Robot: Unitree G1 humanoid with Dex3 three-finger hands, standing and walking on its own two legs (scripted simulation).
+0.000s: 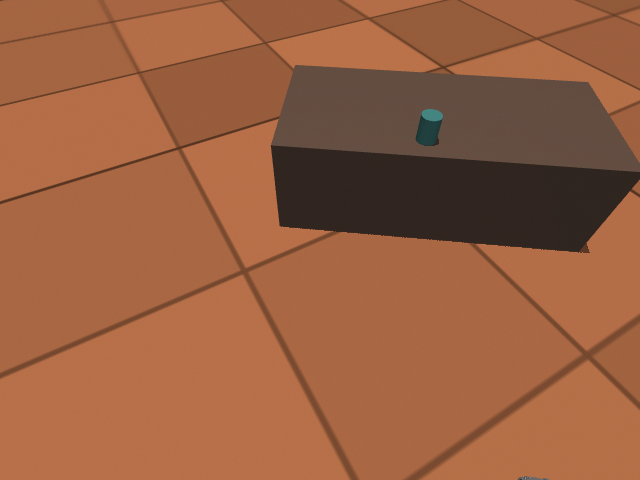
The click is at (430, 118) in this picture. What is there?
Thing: squat round
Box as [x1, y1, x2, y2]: [416, 109, 442, 145]
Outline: 426,109 421,113 416,140 421,144 430,145 435,142 442,114 437,110
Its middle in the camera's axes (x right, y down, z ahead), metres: +0.37 -0.37 +1.33
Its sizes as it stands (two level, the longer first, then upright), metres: 0.071 0.071 0.098
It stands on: a support 0.42 m high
